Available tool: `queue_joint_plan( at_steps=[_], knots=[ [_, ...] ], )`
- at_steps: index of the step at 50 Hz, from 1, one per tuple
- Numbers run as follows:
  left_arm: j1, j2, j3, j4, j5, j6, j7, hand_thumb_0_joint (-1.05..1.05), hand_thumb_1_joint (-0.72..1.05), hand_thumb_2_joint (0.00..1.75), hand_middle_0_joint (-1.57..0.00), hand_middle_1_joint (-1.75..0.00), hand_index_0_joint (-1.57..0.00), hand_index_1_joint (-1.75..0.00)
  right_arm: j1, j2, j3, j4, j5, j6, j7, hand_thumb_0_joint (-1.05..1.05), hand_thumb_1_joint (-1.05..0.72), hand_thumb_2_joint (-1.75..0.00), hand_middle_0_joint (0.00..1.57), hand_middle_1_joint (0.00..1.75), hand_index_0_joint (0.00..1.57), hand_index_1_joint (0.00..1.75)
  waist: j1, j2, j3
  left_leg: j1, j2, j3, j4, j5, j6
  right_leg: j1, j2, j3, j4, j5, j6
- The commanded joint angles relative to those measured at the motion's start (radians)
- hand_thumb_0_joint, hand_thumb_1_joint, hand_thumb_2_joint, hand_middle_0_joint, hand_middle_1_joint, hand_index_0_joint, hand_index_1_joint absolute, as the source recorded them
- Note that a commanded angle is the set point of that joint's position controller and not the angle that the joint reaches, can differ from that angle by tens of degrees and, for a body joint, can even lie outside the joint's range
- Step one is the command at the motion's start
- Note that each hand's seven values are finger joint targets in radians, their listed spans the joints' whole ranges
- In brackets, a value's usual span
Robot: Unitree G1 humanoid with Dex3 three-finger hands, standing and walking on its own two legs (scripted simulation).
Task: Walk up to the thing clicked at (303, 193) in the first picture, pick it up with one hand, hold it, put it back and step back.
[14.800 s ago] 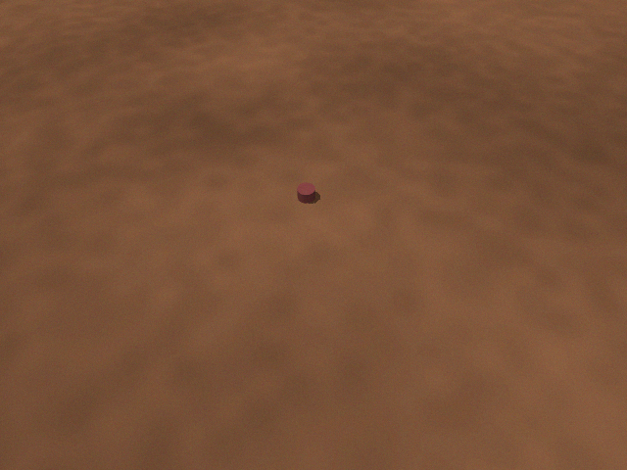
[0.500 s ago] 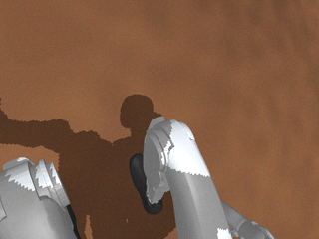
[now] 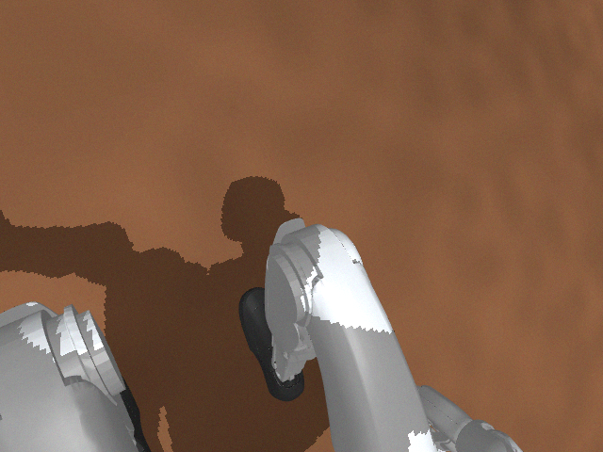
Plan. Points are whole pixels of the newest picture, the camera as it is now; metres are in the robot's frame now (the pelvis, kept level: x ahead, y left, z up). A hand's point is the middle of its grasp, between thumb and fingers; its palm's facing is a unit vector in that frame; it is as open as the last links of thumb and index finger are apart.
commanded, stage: close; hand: left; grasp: from above
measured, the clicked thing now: out of the picture +0.44 +0.34 -0.27
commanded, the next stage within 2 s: settle in 0.36 s
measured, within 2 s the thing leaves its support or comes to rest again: leaves its support in 0.82 s
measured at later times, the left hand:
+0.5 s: hand out of the picture +0.43 +0.33 -0.25, palm faces -0.45 -0.14 -0.88, open 10.4 cm
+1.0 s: hand out of the picture +0.43 +0.34 -0.21, palm faces -0.39 -0.13 -0.91, open 10.3 cm
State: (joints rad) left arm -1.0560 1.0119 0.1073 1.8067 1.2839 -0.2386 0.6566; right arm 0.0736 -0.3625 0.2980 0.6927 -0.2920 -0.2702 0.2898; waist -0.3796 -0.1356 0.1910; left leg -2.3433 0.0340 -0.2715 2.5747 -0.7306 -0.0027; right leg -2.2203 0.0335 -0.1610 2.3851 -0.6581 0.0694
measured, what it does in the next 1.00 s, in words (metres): stands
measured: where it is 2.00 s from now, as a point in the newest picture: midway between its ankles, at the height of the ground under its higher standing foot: (208, 403)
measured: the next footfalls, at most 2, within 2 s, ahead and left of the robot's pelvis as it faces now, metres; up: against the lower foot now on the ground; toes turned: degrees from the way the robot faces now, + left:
none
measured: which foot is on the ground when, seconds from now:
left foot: down 0.00-1.00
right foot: down 0.00-1.00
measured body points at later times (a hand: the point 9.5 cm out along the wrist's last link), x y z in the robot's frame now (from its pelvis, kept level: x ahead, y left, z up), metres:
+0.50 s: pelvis +0.00 +0.00 +0.00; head +0.27 +0.13 +0.33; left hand +0.45 +0.33 -0.20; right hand +0.06 -0.25 -0.06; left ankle +0.06 +0.13 -0.27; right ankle +0.12 -0.12 -0.27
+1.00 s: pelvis +0.01 +0.00 +0.01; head +0.25 +0.12 +0.36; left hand +0.45 +0.34 -0.15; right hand +0.09 -0.26 -0.06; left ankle +0.06 +0.13 -0.27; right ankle +0.12 -0.12 -0.26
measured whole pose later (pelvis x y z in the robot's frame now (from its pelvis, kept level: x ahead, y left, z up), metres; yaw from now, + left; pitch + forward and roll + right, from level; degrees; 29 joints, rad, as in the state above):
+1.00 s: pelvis +0.01 +0.00 +0.01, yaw +2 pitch +32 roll -13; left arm -0.92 0.83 0.12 1.48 1.25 -0.17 0.53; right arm 0.13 -0.33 0.16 0.72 -0.21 -0.21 0.30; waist -0.30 -0.05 0.04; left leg -2.38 0.02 -0.23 2.52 -0.72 0.00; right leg -2.26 0.01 -0.13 2.37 -0.68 0.05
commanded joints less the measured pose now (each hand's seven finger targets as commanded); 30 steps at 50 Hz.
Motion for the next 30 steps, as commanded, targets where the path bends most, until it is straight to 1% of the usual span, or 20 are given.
queue_joint_plan(
  at_steps=[1, 2, 4, 6, 9, 11, 14, 15, 16, 17, 18, 20, 21, 22, 23, 24, 26, 27, 28, 30],
  knots=[
    [-0.209, 0.187, -0.008, -0.088, -0.012, -0.001, 0.024, 0.00, 0.28, 0.66, -0.62, -0.83, -0.66, -0.79, 0.176, -0.319, -0.086, 0.001, 0.007, 0.003, -0.015, 0.00, -0.89, -0.90, 0.20, 0.30, 0.20, 0.30, -0.056, 0.458, -0.608, 0.438, 0.017, 0.104, -0.272, 0.196, 0.009, 0.345, 0.046, -0.113, -0.202, 0.236, -0.074],
    [-0.202, 0.179, -0.016, -0.080, -0.015, 0.000, 0.022, 0.00, 0.29, 0.64, -0.62, -0.83, -0.67, -0.78, 0.173, -0.315, -0.082, 0.000, 0.006, 0.002, -0.016, 0.00, -0.90, -0.90, 0.20, 0.30, 0.20, 0.30, -0.057, 0.459, -0.597, 0.431, 0.018, 0.106, -0.272, 0.181, 0.009, 0.340, 0.046, -0.112, -0.202, 0.226, -0.074],
    [-0.211, 0.192, -0.011, -0.112, -0.012, -0.001, 0.023, 0.00, 0.29, 0.64, -0.63, -0.81, -0.67, -0.76, 0.176, -0.319, -0.090, 0.002, 0.008, 0.004, -0.019, 0.00, -0.89, -0.90, 0.20, 0.30, 0.20, 0.30, -0.043, 0.482, -0.624, 0.453, 0.019, 0.100, -0.282, 0.192, 0.004, 0.336, 0.047, -0.113, -0.197, 0.232, -0.078],
    [-0.228, 0.175, -0.021, -0.114, -0.010, -0.003, 0.017, 0.00, 0.32, 0.65, -0.65, -0.81, -0.70, -0.77, 0.176, -0.315, -0.081, -0.005, 0.006, 0.001, -0.011, 0.00, -0.89, -0.90, 0.20, 0.30, 0.20, 0.30, -0.055, 0.489, -0.613, 0.457, 0.020, 0.091, -0.277, 0.197, 0.003, 0.315, 0.039, -0.123, -0.181, 0.235, -0.076],
    [-0.229, 0.174, -0.014, -0.107, -0.009, -0.006, 0.025, 0.00, 0.37, 0.64, -0.68, -0.82, -0.73, -0.77, 0.186, -0.320, -0.082, -0.002, 0.004, 0.004, -0.012, 0.00, -0.89, -0.90, 0.20, 0.30, 0.20, 0.30, -0.060, 0.501, -0.620, 0.469, 0.021, 0.089, -0.284, 0.215, 0.001, 0.327, 0.045, -0.128, -0.186, 0.251, -0.077],
    [-0.188, 0.153, -0.033, -0.062, -0.005, 0.001, 0.022, 0.00, 0.40, 0.66, -0.71, -0.81, -0.75, -0.77, 0.173, -0.315, -0.075, -0.008, 0.002, 0.001, -0.010, 0.00, -0.89, -0.90, 0.20, 0.30, 0.20, 0.30, -0.065, 0.453, -0.570, 0.435, 0.018, 0.094, -0.276, 0.186, 0.005, 0.316, 0.044, -0.128, -0.191, 0.231, -0.073],
    [-0.211, 0.174, -0.027, -0.082, -0.009, -0.002, 0.019, 0.00, 0.45, 0.68, -0.74, -0.83, -0.79, -0.78, 0.179, -0.316, -0.073, -0.009, 0.005, -0.002, -0.014, 0.00, -0.89, -0.90, 0.20, 0.30, 0.20, 0.30, -0.062, 0.467, -0.575, 0.446, 0.017, 0.094, -0.285, 0.175, 0.004, 0.315, 0.041, -0.122, -0.195, 0.220, -0.074],
    [-0.219, 0.202, -0.013, -0.100, -0.005, -0.002, 0.022, 0.00, 0.46, 0.68, -0.75, -0.83, -0.79, -0.79, 0.182, -0.321, -0.076, -0.007, 0.005, 0.000, -0.016, 0.00, -0.89, -0.90, 0.20, 0.30, 0.20, 0.30, -0.051, 0.492, -0.596, 0.456, 0.018, 0.094, -0.296, 0.176, 0.003, 0.322, 0.044, -0.122, -0.198, 0.215, -0.078],
    [-0.220, 0.185, -0.026, -0.106, -0.006, -0.001, 0.022, 0.00, 0.47, 0.69, -0.76, -0.82, -0.80, -0.78, 0.173, -0.317, -0.077, -0.006, 0.003, 0.000, -0.015, 0.00, -0.89, -0.90, 0.20, 0.30, 0.20, 0.30, -0.048, 0.484, -0.605, 0.454, 0.020, 0.091, -0.286, 0.181, 0.002, 0.323, 0.042, -0.120, -0.196, 0.220, -0.076],
    [-0.189, 0.176, -0.026, -0.073, -0.007, 0.004, 0.023, 0.00, 0.49, 0.71, -0.78, -0.83, -0.82, -0.79, 0.170, -0.320, -0.076, -0.011, 0.001, 0.003, -0.019, 0.00, -0.90, -0.90, 0.20, 0.30, 0.20, 0.30, -0.058, 0.460, -0.600, 0.448, 0.021, 0.091, -0.292, 0.173, 0.003, 0.334, 0.047, -0.122, -0.202, 0.219, -0.076],
    [-0.205, 0.163, -0.040, -0.090, -0.009, 0.002, 0.020, 0.00, 0.51, 0.73, -0.80, -0.84, -0.83, -0.80, 0.173, -0.320, -0.076, -0.009, 0.008, 0.001, -0.018, 0.00, -0.89, -0.90, 0.20, 0.30, 0.20, 0.30, -0.062, 0.460, -0.595, 0.443, 0.019, 0.093, -0.282, 0.176, 0.004, 0.326, 0.044, -0.122, -0.200, 0.223, -0.073],
    [-0.199, 0.159, -0.035, -0.087, -0.014, 0.002, 0.028, 0.00, 0.54, 0.71, -0.82, -0.84, -0.86, -0.79, 0.178, -0.318, -0.075, -0.008, -0.001, 0.002, -0.019, 0.00, -0.89, -0.90, 0.20, 0.30, 0.20, 0.30, -0.059, 0.460, -0.608, 0.449, 0.020, 0.096, -0.281, 0.191, 0.005, 0.342, 0.050, -0.121, -0.210, 0.239, -0.073],
    [-0.202, 0.168, -0.034, -0.077, -0.011, 0.002, 0.025, 0.00, 0.56, 0.71, -0.84, -0.82, -0.87, -0.78, 0.185, -0.315, -0.070, -0.006, 0.001, 0.000, -0.017, 0.00, -0.90, -0.90, 0.20, 0.30, 0.20, 0.30, -0.063, 0.470, -0.582, 0.438, 0.017, 0.100, -0.280, 0.182, 0.007, 0.333, 0.046, -0.121, -0.204, 0.231, -0.074],
    [-0.201, 0.157, -0.042, -0.079, -0.019, 0.004, 0.021, 0.00, 0.56, 0.71, -0.84, -0.82, -0.88, -0.78, 0.171, -0.315, -0.071, -0.008, 0.004, -0.003, -0.017, 0.00, -0.90, -0.90, 0.20, 0.30, 0.20, 0.30, -0.062, 0.448, -0.571, 0.432, 0.019, 0.093, -0.282, 0.170, 0.004, 0.323, 0.041, -0.122, -0.201, 0.218, -0.073],
    [-0.197, 0.195, -0.017, -0.087, -0.014, 0.003, 0.026, 0.00, 0.56, 0.73, -0.84, -0.83, -0.88, -0.79, 0.189, -0.322, -0.073, -0.006, 0.002, 0.002, -0.020, 0.00, -0.90, -0.90, 0.20, 0.30, 0.20, 0.30, -0.054, 0.471, -0.592, 0.443, 0.019, 0.098, -0.291, 0.185, 0.004, 0.344, 0.051, -0.119, -0.210, 0.229, -0.076],
    [-0.200, 0.175, -0.024, -0.085, -0.016, 0.004, 0.025, 0.00, 0.49, 0.75, -0.84, -0.86, -0.88, -0.81, 0.176, -0.317, -0.074, -0.016, 0.007, 0.003, -0.020, 0.00, -0.91, -0.90, 0.20, 0.30, 0.20, 0.30, -0.052, 0.452, -0.603, 0.444, 0.019, 0.092, -0.286, 0.188, 0.005, 0.339, 0.046, -0.122, -0.207, 0.230, -0.074],
    [-0.197, 0.159, -0.044, -0.085, -0.020, 0.010, 0.015, 0.00, 0.49, 0.76, -0.84, -0.86, -0.88, -0.82, 0.181, -0.312, -0.068, -0.015, 0.004, -0.001, -0.015, 0.00, -0.91, -0.90, 0.20, 0.30, 0.20, 0.30, -0.065, 0.452, -0.593, 0.444, 0.019, 0.103, -0.270, 0.193, 0.008, 0.350, 0.047, -0.115, -0.209, 0.244, -0.070],
    [-0.214, 0.176, -0.029, -0.118, -0.030, 0.010, 0.019, 0.00, 0.48, 0.78, -0.83, -0.85, -0.87, -0.82, 0.184, -0.320, -0.076, -0.007, 0.007, 0.000, -0.020, 0.00, -0.91, -0.90, 0.20, 0.30, 0.20, 0.30, -0.054, 0.464, -0.636, 0.459, 0.019, 0.101, -0.278, 0.211, 0.007, 0.361, 0.050, -0.116, -0.215, 0.254, -0.072],
    [-0.214, 0.182, -0.033, -0.097, -0.027, 0.016, 0.012, 0.00, 0.49, 0.76, -0.84, -0.86, -0.88, -0.81, 0.177, -0.316, -0.073, -0.013, 0.016, -0.002, -0.020, 0.00, -0.91, -0.90, 0.20, 0.30, 0.20, 0.30, -0.055, 0.467, -0.610, 0.452, 0.018, 0.099, -0.278, 0.191, 0.006, 0.339, 0.042, -0.117, -0.204, 0.239, -0.073],
    [-0.215, 0.211, -0.005, -0.129, -0.029, 0.022, 0.004, 0.00, 0.50, 0.78, -0.85, -0.86, -0.89, -0.82, 0.200, -0.319, -0.086, -0.006, 0.013, 0.004, -0.022, 0.00, -0.91, -0.90, 0.20, 0.30, 0.20, 0.30, -0.037, 0.505, -0.644, 0.470, 0.018, 0.105, -0.293, 0.203, 0.004, 0.362, 0.047, -0.110, -0.217, 0.244, -0.076]
  ],
)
